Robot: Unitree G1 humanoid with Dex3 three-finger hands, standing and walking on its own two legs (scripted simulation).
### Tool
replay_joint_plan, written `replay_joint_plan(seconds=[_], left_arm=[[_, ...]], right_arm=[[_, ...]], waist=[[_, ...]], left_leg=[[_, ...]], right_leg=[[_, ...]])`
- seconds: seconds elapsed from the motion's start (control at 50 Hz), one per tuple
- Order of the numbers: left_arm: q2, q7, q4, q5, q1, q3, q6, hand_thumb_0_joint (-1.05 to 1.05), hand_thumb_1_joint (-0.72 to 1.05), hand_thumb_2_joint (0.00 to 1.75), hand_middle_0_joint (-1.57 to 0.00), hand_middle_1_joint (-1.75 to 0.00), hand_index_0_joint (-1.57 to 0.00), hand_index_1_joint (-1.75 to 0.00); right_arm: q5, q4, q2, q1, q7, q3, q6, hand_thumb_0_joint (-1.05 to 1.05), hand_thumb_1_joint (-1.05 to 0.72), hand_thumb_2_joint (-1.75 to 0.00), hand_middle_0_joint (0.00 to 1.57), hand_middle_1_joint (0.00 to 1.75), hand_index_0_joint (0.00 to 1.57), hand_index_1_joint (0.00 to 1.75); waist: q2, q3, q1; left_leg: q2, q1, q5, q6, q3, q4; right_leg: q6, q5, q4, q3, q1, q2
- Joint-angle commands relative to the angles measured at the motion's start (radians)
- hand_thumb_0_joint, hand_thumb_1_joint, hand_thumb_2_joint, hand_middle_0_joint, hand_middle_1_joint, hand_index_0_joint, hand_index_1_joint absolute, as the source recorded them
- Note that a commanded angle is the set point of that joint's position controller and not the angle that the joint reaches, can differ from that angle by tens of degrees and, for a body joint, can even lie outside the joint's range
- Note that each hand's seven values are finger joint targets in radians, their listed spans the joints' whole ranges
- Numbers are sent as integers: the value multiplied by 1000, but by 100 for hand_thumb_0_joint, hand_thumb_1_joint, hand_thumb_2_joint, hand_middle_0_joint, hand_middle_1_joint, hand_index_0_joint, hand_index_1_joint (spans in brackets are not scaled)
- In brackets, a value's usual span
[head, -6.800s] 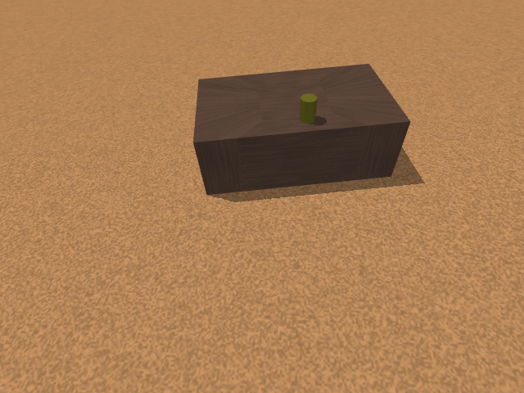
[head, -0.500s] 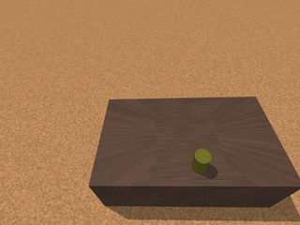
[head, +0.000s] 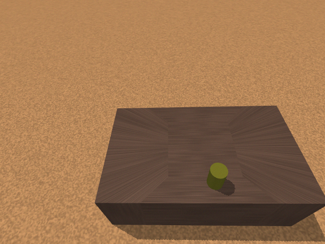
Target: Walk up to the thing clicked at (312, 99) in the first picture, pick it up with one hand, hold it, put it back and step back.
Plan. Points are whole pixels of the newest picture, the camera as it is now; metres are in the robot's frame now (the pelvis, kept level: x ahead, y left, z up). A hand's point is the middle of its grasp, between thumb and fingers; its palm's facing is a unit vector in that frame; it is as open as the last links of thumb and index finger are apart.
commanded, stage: stand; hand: right
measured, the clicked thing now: (216, 176) +0.48 -0.18 -0.36
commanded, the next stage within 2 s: go down in 0.80 s
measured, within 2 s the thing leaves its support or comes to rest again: neither
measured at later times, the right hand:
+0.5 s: hand out of the picture +0.08 -0.25 -0.16, palm faces -0.01 +0.94 -0.34, open 7.4 cm
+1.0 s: hand out of the picture +0.11 -0.25 -0.16, palm faces +0.06 +0.94 -0.33, open 8.0 cm
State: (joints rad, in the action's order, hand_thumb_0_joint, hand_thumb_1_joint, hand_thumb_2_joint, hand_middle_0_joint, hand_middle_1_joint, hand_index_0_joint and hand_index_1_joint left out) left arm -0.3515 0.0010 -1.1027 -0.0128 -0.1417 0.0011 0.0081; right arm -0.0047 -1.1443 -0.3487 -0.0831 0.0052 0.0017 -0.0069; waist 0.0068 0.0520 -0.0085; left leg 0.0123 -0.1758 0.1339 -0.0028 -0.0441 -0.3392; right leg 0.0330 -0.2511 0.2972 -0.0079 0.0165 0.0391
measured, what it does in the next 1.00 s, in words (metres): stands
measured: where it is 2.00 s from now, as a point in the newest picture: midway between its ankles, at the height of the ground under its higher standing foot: outside the picture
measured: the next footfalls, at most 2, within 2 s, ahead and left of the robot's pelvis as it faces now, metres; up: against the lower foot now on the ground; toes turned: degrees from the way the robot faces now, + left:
none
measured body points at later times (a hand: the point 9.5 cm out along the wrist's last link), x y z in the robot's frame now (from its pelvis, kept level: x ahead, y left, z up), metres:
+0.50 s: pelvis +0.00 +0.00 +0.00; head +0.02 +0.00 +0.45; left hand +0.07 +0.30 -0.13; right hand +0.08 -0.30 -0.13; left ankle +0.03 +0.12 -0.75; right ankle -0.06 -0.14 -0.75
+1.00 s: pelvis -0.01 +0.00 +0.00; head +0.03 +0.00 +0.44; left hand +0.08 +0.29 -0.13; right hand +0.10 -0.30 -0.13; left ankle +0.03 +0.12 -0.75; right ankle -0.06 -0.14 -0.75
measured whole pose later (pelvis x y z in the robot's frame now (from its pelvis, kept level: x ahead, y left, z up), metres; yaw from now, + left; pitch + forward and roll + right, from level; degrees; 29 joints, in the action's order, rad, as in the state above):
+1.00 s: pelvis -0.01 +0.00 +0.00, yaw -1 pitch +1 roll +0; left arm -0.33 0.02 -0.95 0.03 -0.19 -0.01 0.03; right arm 0.00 -1.08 -0.32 -0.04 0.00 0.07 -0.03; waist 0.01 0.06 0.00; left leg 0.02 -0.27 0.16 0.00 -0.05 -0.42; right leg 0.03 -0.29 0.40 0.00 0.12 0.04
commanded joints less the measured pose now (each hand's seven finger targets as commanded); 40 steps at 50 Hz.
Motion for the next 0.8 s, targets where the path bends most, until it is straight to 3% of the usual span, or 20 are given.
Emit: replay_joint_plan(seconds=[0.0, 0.04, 0.16, 0.2, 0.26, 0.36, 0.46, 0.52, 0.56, 0.66, 0.72, 0.78], left_arm=[[-218, 12, 53, 1, 19, -48, 19, 0, 90, 90, -20, -30, -20, -30], [-212, 11, 52, 3, 22, -47, 18, 0, 90, 90, -20, -30, -20, -30], [-213, 9, 49, -2, 21, -47, 14, 0, 90, 90, -20, -30, -20, -30], [-210, 11, 49, -2, 15, -46, 15, 0, 90, 90, -20, -30, -20, -30], [-214, 9, 48, -1, 19, -49, 14, 0, 90, 90, -20, -30, -20, -30], [-213, 9, 50, 0, 19, -47, 15, 0, 90, 90, -20, -30, -20, -30], [-213, 11, 51, 0, 10, -47, 16, 0, 90, 90, -20, -30, -20, -30], [-212, 13, 50, 1, 13, -47, 15, 0, 90, 90, -20, -30, -20, -30], [-216, 13, 49, 0, 14, -48, 14, 0, 90, 90, -20, -30, -20, -30], [-211, 10, 50, 1, 10, -48, 15, 0, 90, 90, -20, -30, -20, -30], [-215, 12, 53, 0, 7, -49, 17, 0, 90, 90, -20, -30, -20, -30], [-215, 11, 51, 1, 19, -51, 14, 0, 90, 90, -20, -30, -20, -30]], right_arm=[[-1, 59, -209, 42, -11, 38, -27, 0, -90, -90, 20, 30, 20, 30], [0, 57, -213, 43, -12, 37, -29, 0, -90, -90, 20, 30, 20, 30], [-1, 56, -215, 41, -12, 40, -21, 0, -90, -90, 20, 30, 20, 30], [-2, 60, -213, 41, -11, 40, -23, 0, -90, -90, 20, 30, 20, 30], [0, 56, -213, 36, -12, 40, -24, 0, -90, -90, 20, 30, 20, 30], [-2, 56, -214, 29, -11, 40, -27, 0, -90, -90, 20, 30, 20, 30], [0, 58, -213, 30, -13, 40, -30, 0, -90, -90, 20, 30, 20, 30], [-1, 57, -212, 32, -15, 40, -27, 0, -90, -90, 20, 30, 20, 30], [0, 58, -212, 26, -13, 40, -23, 0, -90, -90, 20, 30, 20, 30], [-1, 58, -218, 25, -12, 42, -24, 0, -90, -90, 20, 30, 20, 30], [0, 61, -213, 31, -12, 42, -26, 0, -90, -90, 20, 30, 20, 30], [0, 59, -212, 27, -13, 39, -25, 0, -90, -90, 20, 30, 20, 30]], waist=[[3, -106, 6], [-8, -102, 5], [-4, -54, 1], [8, -67, 6], [-7, -63, 3], [-7, -75, 2], [-2, -100, 7], [9, -85, 6], [10, -69, 2], [-8, -65, 2], [0, -87, 7], [-2, -62, 1]], left_leg=[[132, 140, -262, -24, 108, 6], [133, 141, -257, -20, 107, 10], [123, 100, -109, -19, 114, 43], [128, 103, -160, -22, 119, 35], [121, 107, -115, -19, 119, 41], [124, 112, -159, -18, 120, 39], [131, 141, -263, -23, 118, 18], [130, 131, -243, -23, 114, 18], [124, 112, -161, -21, 115, 32], [120, 110, -157, -20, 113, 31], [129, 128, -218, -24, 118, 18], [119, 106, -173, -18, 119, 35]], right_leg=[[-43, 245, -49, 59, 69, 114], [-45, 228, -52, 60, 71, 112], [-47, 106, -71, 58, 99, 105], [-46, 141, -65, 53, 89, 106], [-50, 115, -69, 62, 94, 108], [-48, 137, -63, 60, 87, 107], [-45, 212, -50, 56, 68, 111], [-44, 197, -51, 50, 77, 109], [-44, 139, -64, 52, 82, 107], [-48, 135, -68, 57, 85, 110], [-46, 181, -60, 55, 69, 112], [-48, 147, -62, 57, 77, 109]])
